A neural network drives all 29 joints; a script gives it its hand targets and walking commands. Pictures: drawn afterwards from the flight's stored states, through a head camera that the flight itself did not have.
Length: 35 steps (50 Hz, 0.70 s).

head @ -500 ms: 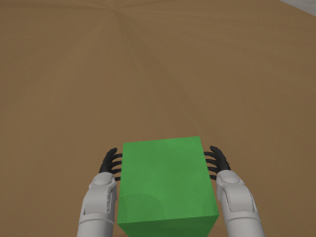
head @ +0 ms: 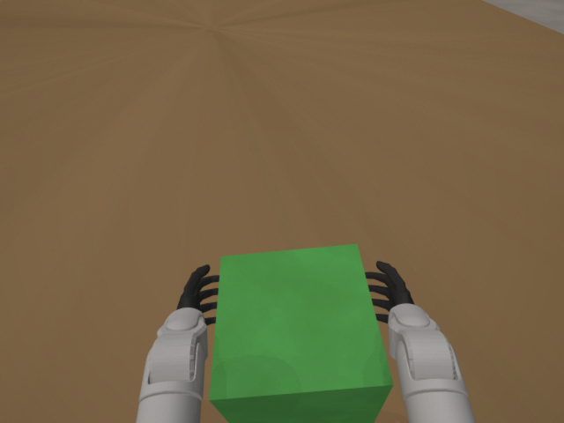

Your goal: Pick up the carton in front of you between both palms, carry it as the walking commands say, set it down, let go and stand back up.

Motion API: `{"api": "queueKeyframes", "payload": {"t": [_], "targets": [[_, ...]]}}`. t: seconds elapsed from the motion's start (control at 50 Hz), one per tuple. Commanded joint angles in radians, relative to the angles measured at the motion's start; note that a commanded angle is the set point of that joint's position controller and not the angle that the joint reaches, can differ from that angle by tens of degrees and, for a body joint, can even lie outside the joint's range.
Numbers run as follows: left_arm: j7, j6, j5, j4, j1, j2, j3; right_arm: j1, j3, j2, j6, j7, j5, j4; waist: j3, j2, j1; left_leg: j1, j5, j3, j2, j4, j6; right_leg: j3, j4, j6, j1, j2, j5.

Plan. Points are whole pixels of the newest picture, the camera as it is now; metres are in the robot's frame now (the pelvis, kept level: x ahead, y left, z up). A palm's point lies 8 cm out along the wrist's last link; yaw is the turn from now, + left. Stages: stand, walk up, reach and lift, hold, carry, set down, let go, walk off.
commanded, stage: hold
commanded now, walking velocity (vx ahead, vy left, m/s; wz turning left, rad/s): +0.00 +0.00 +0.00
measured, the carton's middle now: (298, 346) +0.27 +0.00 -0.06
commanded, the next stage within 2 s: set down in 0.30 s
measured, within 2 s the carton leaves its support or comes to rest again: neither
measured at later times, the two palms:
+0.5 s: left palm (187, 332) +0.25 +0.15 +0.04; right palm (404, 318) +0.26 -0.15 +0.04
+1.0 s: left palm (221, 357) +0.31 +0.14 -0.16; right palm (375, 343) +0.33 -0.15 -0.17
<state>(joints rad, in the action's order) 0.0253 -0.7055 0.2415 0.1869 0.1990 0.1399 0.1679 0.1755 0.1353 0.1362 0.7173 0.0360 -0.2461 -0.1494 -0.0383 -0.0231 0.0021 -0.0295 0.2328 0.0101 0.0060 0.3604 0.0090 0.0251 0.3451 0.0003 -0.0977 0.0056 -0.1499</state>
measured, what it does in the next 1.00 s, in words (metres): lowers itself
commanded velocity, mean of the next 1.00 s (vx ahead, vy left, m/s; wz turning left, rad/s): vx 0.00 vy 0.00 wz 0.00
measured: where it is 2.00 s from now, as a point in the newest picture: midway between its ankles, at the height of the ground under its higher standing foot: outside the picture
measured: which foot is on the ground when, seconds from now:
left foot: down 0.00-1.00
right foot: down 0.00-1.00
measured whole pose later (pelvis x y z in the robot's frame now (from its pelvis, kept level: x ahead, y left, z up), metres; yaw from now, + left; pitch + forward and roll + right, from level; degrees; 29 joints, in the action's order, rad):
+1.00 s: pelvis -0.06 -0.01 -0.09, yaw +3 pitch +26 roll +1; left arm 0.08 -0.14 0.24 0.51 0.55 0.20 0.43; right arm 0.58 0.35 0.08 0.16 -0.01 -0.27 -0.56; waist 0.00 -0.03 0.00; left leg -1.10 0.37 0.04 0.05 1.01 -0.02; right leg -0.03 0.99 0.02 -1.16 -0.02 -0.29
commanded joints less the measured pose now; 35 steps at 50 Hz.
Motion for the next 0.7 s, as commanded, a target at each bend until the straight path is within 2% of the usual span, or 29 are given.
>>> {"api": "queueKeyframes", "payload": {"t": [0.0,0.1,0.2,0.3,0.38,0.46,0.54,0.62,0.68], "targets": [[-0.238,0.035,-0.212,-0.034,0.401,0.887,-0.483,0.416,-0.484,0.896,-0.037,-0.234,0.222,0.044,0.259,0.016,-0.007,-0.078,-0.276,0.103,0.072,-0.049,0.005,-0.112,0.014,0.008,0.225,-0.084,0.267],[-0.258,0.029,-0.199,0.024,0.463,0.916,-0.45,0.474,-0.445,0.922,-0.026,-0.258,0.208,-0.013,0.184,0.004,-0.009,-0.162,-0.075,0.097,0.055,-0.079,0.018,-0.101,0.003,0.018,0.208,-0.079,0.087],[-0.279,0.043,-0.2,0.073,0.53,0.954,-0.434,0.547,-0.439,0.951,-0.028,-0.29,0.214,-0.042,0.166,-0.012,-0.004,-0.257,0.095,0.101,0.029,-0.111,0.039,-0.084,0.025,0.009,0.242,-0.081,-0.015],[-0.295,0.061,-0.195,0.119,0.58,0.975,-0.416,0.605,-0.431,0.967,-0.034,-0.317,0.214,-0.072,0.158,-0.016,0.0,-0.298,0.211,0.096,0.018,-0.12,0.051,-0.075,0.033,0.0,0.247,-0.081,-0.112],[-0.312,0.086,-0.161,0.22,0.725,0.961,-0.345,0.739,-0.361,0.975,-0.047,-0.33,0.19,-0.173,0.118,0.001,-0.003,-0.313,0.313,0.081,0.021,-0.076,0.064,-0.085,0.036,-0.003,0.179,-0.071,-0.276],[-0.316,0.12,-0.083,0.377,0.857,0.923,-0.201,0.851,-0.224,0.97,-0.079,-0.317,0.115,-0.364,0.1,0.047,0.002,-0.286,0.279,0.068,0.043,0.013,0.057,-0.113,0.034,0.002,0.089,-0.053,-0.349],[-0.274,0.161,0.022,0.495,0.905,0.842,-0.008,0.91,-0.032,0.868,-0.134,-0.28,0.006,-0.495,0.065,0.031,0.004,-0.335,0.271,0.063,0.052,0.078,0.053,-0.119,0.075,0.016,0.007,-0.053,-0.373],[-0.217,0.215,0.117,0.531,0.874,0.737,0.136,0.876,0.137,0.708,-0.201,-0.242,-0.108,-0.566,0.081,0.006,-0.009,-0.441,0.235,0.056,0.066,0.149,0.037,-0.108,0.151,0.032,-0.102,-0.064,-0.317],[-0.192,0.284,0.146,0.521,0.835,0.678,0.164,0.835,0.174,0.624,-0.277,-0.236,-0.152,-0.56,0.143,0.009,-0.015,-0.554,0.178,0.051,0.078,0.212,0.025,-0.099,0.229,0.036,-0.189,-0.076,-0.216]]}}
